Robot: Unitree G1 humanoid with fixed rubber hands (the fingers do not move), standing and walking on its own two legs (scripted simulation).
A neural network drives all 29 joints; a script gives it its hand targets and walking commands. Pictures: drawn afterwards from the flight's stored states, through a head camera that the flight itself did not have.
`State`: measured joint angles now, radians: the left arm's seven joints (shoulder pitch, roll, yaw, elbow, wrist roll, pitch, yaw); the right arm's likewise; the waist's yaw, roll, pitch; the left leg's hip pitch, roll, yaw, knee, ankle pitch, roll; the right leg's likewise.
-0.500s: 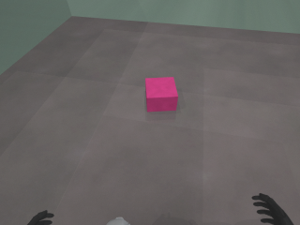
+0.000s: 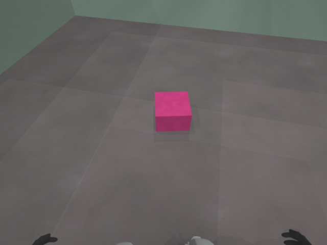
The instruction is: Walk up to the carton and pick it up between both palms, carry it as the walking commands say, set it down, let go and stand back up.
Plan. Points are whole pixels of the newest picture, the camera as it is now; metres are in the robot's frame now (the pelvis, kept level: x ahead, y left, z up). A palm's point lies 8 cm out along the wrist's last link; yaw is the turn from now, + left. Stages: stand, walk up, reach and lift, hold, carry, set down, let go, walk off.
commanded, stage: walk up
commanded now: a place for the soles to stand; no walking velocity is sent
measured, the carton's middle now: (171, 111) +1.15 -0.09 -0.65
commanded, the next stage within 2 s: none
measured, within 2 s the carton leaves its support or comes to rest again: neither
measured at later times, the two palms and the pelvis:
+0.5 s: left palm (51, 207) +0.25 +0.30 -0.07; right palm (307, 222) +0.18 -0.34 -0.04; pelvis +0.13 +0.00 +0.01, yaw +0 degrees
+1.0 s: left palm (70, 165) +0.37 +0.29 -0.08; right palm (288, 172) +0.32 -0.35 -0.05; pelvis +0.26 -0.02 +0.00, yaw +0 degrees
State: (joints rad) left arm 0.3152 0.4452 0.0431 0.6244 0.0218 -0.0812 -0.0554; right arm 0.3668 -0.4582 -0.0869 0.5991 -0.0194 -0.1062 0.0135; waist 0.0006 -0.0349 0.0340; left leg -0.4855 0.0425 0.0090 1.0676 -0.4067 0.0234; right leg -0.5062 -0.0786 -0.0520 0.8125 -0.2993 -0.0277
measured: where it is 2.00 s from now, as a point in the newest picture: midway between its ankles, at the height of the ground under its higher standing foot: (176, 194)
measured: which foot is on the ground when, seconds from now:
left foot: up 0.00-0.24, down 0.26-0.56, up 0.58-0.82, down 0.84-1.00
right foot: down 0.00-0.28, up 0.30-0.54, down 0.56-0.86, up 0.88-1.00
